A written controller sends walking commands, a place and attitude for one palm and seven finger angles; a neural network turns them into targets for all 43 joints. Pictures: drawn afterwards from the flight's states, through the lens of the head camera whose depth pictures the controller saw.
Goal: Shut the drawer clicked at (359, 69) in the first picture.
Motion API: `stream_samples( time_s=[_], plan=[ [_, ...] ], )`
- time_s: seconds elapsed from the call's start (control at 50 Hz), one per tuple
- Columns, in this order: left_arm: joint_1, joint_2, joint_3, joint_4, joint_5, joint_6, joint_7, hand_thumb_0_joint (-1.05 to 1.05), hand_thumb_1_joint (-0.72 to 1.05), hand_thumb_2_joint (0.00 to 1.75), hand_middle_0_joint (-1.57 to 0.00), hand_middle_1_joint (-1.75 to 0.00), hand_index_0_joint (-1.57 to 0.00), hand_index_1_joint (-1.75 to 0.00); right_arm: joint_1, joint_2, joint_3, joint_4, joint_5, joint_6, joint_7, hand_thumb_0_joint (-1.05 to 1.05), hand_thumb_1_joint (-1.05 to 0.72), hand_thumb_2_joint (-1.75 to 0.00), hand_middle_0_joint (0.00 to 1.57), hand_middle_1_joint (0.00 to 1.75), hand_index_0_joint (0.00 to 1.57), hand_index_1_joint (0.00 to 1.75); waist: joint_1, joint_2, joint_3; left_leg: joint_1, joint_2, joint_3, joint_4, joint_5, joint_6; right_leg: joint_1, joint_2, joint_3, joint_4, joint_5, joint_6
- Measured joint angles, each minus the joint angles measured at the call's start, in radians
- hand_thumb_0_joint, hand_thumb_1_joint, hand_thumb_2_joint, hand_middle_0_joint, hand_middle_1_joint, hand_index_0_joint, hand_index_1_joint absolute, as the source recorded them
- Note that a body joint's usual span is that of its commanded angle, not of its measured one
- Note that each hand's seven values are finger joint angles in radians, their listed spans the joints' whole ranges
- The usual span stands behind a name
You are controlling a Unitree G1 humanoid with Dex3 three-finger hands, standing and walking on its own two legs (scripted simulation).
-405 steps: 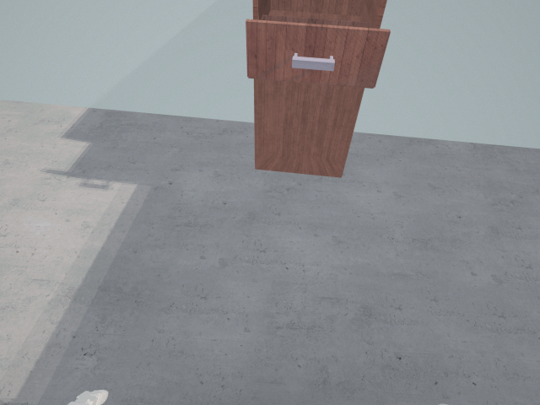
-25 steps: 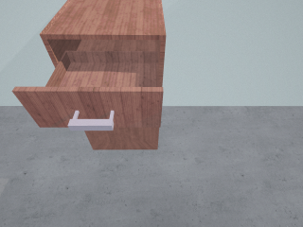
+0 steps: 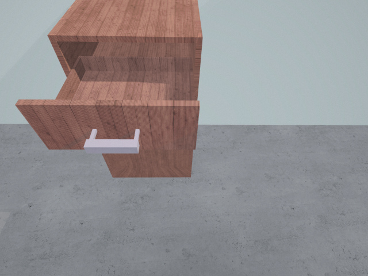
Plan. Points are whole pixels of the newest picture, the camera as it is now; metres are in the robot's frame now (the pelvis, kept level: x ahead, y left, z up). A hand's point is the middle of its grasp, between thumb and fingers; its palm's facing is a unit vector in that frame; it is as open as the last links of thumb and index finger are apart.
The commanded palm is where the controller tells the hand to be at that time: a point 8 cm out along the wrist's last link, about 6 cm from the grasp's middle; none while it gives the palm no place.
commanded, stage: look again from close up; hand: left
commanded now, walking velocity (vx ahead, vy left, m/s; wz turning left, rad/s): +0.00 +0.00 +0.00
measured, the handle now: (114, 139) +0.43 +0.21 +0.02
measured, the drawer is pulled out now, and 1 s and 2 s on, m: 0.30 0.30 0.30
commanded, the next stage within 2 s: shuffle to correct the standing spot in 0.24 s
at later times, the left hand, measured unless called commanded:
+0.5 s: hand out of the picture +0.02 +0.17 -0.18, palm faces +0.05 -0.98 -0.18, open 7.4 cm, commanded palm none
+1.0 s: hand out of the picture +0.10 +0.17 -0.18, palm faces +0.14 -0.97 -0.18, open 7.4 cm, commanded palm none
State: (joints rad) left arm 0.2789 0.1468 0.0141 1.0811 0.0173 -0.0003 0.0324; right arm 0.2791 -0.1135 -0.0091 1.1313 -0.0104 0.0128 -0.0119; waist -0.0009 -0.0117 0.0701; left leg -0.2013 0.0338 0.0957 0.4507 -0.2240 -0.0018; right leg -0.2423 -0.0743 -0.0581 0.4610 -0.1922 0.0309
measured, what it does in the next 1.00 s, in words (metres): walks ahead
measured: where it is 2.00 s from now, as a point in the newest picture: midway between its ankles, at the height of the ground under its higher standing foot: outside the picture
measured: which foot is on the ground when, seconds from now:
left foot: down 0.00-0.82, up 0.84-1.00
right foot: down 0.00-1.00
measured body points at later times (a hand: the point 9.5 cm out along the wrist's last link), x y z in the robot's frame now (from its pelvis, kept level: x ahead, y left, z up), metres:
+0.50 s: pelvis +0.02 +0.00 +0.00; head +0.03 +0.00 +0.45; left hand +0.01 +0.22 -0.16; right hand +0.01 -0.22 -0.16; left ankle +0.01 +0.12 -0.74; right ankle +0.03 -0.14 -0.74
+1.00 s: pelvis +0.13 +0.01 -0.01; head +0.17 +0.01 +0.44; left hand +0.09 +0.22 -0.16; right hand +0.15 -0.22 -0.17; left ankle +0.13 +0.13 -0.71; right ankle +0.05 -0.11 -0.74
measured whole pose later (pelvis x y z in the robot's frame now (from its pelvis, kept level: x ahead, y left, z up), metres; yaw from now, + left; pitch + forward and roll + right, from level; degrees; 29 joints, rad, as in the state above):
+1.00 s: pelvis +0.13 +0.01 -0.01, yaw +4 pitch +0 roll +0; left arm 0.34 0.13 0.04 1.06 0.03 -0.04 0.02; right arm 0.27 -0.15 -0.02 1.09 -0.02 0.01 -0.02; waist 0.02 -0.01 0.08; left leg -0.41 0.06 0.11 0.84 -0.46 0.01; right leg -0.08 -0.08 -0.16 0.48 -0.40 0.01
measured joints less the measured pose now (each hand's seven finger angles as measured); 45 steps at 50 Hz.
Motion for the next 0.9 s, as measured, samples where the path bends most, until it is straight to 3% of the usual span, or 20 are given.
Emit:
stream_samples(
  time_s=[0.38,0.62,0.7,0.78,0.84,0.9],
  plan=[
    [0.0,-0.003,0.001,0.003,0.001,-0.003,0.0,0.01,0.91,0.9,-0.2,-0.29,-0.2,-0.3,-0.019,-0.017,-0.002,-0.005,0.001,-0.006,-0.006,0.0,-0.92,-0.9,0.2,0.3,0.2,0.3,0.003,0.0,-0.002,0.004,0.003,0.0,0.001,-0.009,-0.003,0.002,0.003,0.0,0.004,-0.011,-0.001],
    [0.04,0.012,0.018,-0.006,0.004,0.011,-0.019,0.01,0.91,0.9,-0.2,-0.29,-0.2,-0.3,0.052,-0.015,-0.001,-0.01,-0.011,0.0,-0.002,0.0,-0.91,-0.9,0.19,0.3,0.19,0.3,0.003,-0.02,-0.055,-0.001,-0.005,-0.023,0.074,-0.093,0.003,0.012,-0.008,-0.017,0.067,-0.101,-0.004],
    [0.051,0.016,0.021,-0.003,0.008,0.012,-0.025,0.01,0.91,0.9,-0.2,-0.29,-0.2,-0.3,0.086,-0.008,0.002,-0.01,-0.01,-0.021,-0.007,0.0,-0.91,-0.9,0.19,0.3,0.19,0.3,-0.004,-0.027,-0.061,0.024,-0.015,-0.016,0.07,-0.124,0.009,0.008,-0.017,-0.018,0.118,-0.151,-0.027],
    [0.035,0.016,0.023,-0.014,0.004,0.0,-0.029,0.01,0.91,0.9,-0.2,-0.29,-0.2,-0.3,0.112,0.0,0.01,-0.006,-0.012,-0.036,-0.016,0.0,-0.91,-0.9,0.2,0.3,0.2,0.3,-0.013,-0.012,-0.046,0.052,-0.016,-0.016,0.06,-0.147,0.004,0.001,0.005,-0.055,0.135,-0.163,-0.044],
    [0.015,0.001,0.028,-0.026,0.001,-0.028,-0.026,0.01,0.91,0.9,-0.2,-0.29,-0.2,-0.3,0.121,-0.003,0.013,0.009,-0.006,-0.027,-0.018,0.0,-0.91,-0.9,0.2,0.3,0.2,0.3,-0.012,0.029,-0.038,0.013,0.003,-0.032,0.165,-0.202,0.004,0.033,0.019,-0.085,0.113,-0.193,-0.039],
    [0.019,-0.007,0.031,-0.041,0.003,-0.056,-0.013,0.01,0.91,0.9,-0.2,-0.29,-0.2,-0.3,0.088,-0.004,0.005,0.012,-0.007,-0.008,-0.013,0.0,-0.91,-0.9,0.2,0.3,0.2,0.3,0.007,0.028,-0.022,-0.102,0.006,-0.022,0.412,-0.29,0.007,0.077,0.014,-0.104,0.075,-0.193,-0.042]
  ],
)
